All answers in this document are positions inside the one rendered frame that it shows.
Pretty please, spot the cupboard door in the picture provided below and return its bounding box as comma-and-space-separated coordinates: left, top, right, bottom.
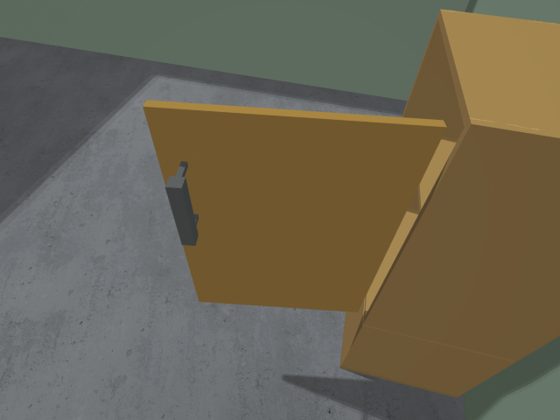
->
143, 100, 447, 312

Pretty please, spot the handle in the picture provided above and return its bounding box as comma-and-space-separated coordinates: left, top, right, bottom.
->
165, 161, 199, 246

